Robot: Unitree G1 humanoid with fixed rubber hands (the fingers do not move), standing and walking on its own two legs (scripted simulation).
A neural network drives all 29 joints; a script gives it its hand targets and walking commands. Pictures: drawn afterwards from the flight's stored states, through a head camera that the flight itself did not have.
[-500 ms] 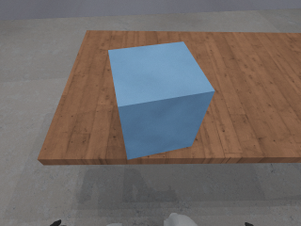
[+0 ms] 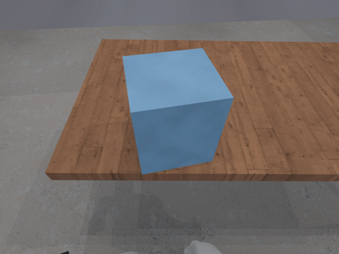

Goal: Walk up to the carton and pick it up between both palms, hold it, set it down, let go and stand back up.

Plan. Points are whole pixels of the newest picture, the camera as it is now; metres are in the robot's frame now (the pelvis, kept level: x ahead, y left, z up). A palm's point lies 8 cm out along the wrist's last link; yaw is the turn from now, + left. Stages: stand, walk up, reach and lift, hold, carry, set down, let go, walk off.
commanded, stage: walk up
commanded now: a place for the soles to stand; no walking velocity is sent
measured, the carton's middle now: (171, 113) +0.45 +0.00 +0.07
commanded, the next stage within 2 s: reach and lift in 1.30 s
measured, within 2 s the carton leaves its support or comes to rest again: neither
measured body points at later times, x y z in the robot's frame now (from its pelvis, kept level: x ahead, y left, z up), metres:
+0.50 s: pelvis +0.01 +0.01 +0.00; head +0.03 +0.02 +0.45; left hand +0.09 +0.29 -0.13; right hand +0.09 -0.29 -0.12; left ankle +0.00 +0.14 -0.70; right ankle +0.07 -0.08 -0.70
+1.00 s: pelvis +0.00 +0.01 +0.01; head +0.03 +0.02 +0.46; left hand +0.08 +0.30 -0.13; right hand +0.08 -0.28 -0.12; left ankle +0.00 +0.14 -0.70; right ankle +0.07 -0.08 -0.70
